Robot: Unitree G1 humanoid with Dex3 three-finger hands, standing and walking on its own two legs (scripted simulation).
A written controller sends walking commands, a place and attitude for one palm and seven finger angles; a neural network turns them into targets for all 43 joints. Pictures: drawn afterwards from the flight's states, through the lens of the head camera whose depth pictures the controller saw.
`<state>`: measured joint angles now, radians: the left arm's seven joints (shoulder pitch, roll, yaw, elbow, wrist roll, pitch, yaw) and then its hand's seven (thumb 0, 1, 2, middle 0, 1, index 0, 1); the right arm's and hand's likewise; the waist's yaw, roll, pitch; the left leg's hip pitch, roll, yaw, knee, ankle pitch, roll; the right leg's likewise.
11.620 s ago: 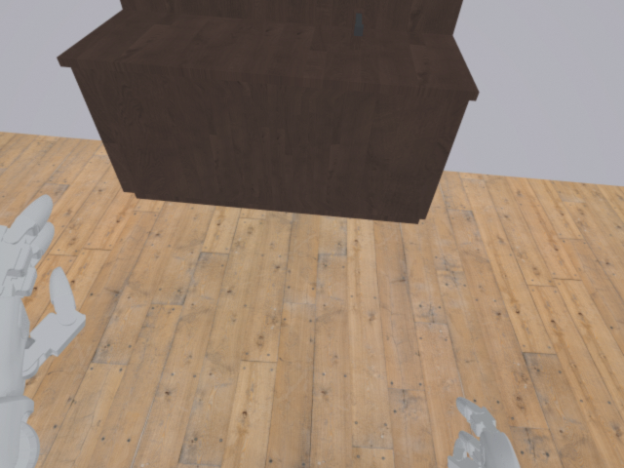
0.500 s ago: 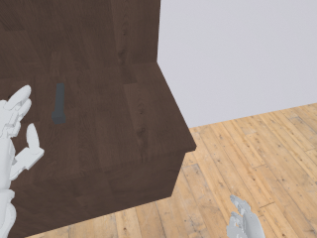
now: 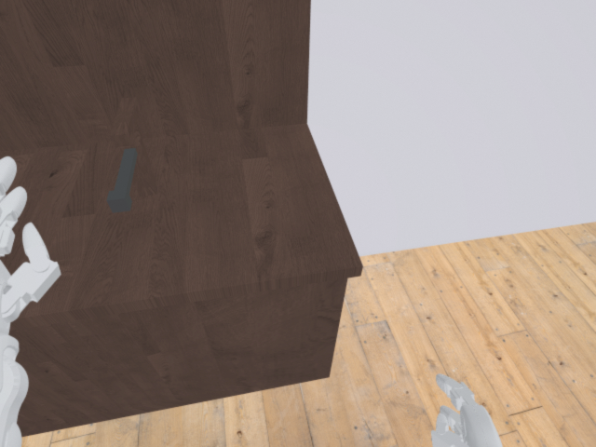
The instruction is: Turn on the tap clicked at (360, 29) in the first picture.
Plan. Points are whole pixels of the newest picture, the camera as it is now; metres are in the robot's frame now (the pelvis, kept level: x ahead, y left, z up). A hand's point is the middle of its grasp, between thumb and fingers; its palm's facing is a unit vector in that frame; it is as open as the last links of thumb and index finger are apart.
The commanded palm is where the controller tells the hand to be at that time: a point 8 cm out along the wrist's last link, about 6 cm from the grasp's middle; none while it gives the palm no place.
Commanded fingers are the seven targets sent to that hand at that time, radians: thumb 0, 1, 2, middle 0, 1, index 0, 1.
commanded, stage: turn the palm inward beside the body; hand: left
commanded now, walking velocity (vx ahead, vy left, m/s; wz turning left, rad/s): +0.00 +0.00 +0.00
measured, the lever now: (119, 200) +0.44 +0.36 +0.07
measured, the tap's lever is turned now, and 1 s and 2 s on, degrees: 0 0 0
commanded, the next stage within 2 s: reach beside the lever's end, fingers flat in 1.68 s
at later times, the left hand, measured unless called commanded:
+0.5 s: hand (117, 282) +0.24 +0.24 +0.14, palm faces +0.39 -0.88 -0.25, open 7.4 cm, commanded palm +0.19 +0.28 +0.16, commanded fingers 0.00 0.90 0.90 -0.20 -0.30 -0.20 -0.30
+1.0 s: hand (98, 317) +0.20 +0.24 +0.14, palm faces +0.44 -0.88 -0.16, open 7.4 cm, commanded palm +0.15 +0.28 +0.15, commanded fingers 0.00 0.90 0.90 -0.20 -0.30 -0.20 -0.30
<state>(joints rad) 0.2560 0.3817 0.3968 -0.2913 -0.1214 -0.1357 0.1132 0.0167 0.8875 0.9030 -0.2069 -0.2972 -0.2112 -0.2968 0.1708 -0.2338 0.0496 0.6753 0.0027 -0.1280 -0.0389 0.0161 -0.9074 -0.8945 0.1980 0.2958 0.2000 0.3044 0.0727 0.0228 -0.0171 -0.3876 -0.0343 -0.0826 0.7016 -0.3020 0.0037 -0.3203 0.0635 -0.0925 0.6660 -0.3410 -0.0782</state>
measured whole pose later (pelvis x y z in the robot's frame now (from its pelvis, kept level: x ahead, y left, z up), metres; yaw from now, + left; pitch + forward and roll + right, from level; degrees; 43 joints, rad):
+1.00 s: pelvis +0.01 +0.01 +0.00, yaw +0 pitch +1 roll -1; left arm 0.53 0.25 0.21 -0.48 -0.19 0.00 0.18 0.02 0.89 0.90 -0.20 -0.30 -0.21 -0.30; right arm 0.20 -0.22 0.07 0.63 0.02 -0.25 -0.07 0.02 -0.91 -0.89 0.20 0.30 0.20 0.30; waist 0.07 0.04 -0.07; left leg -0.41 -0.05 -0.06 0.72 -0.32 0.02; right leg -0.34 0.05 -0.08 0.69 -0.37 -0.06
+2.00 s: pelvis +0.03 -0.02 +0.00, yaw +1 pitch +2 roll +0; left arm 0.47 0.23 0.26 -0.38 -0.24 0.04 0.18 0.02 0.89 0.90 -0.20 -0.30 -0.21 -0.30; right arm 0.21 -0.24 0.04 0.66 0.02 -0.24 -0.08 0.02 -0.91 -0.89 0.20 0.30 0.20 0.30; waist 0.07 0.04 -0.08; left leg -0.39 -0.03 -0.09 0.69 -0.34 -0.02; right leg -0.32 0.07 -0.10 0.67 -0.39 -0.10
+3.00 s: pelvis +0.03 +0.03 +0.00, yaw -1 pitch +6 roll -2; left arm -0.05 0.33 0.42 0.26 -0.20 -0.12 0.11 0.02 0.90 0.90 -0.17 -0.21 -0.18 -0.21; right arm 0.21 -0.25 0.03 0.70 0.02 -0.20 -0.08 0.02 -0.91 -0.89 0.20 0.30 0.20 0.30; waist 0.02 0.03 -0.06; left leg -0.49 -0.05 -0.06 0.73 -0.34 0.03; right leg -0.41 0.05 -0.07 0.67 -0.36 -0.05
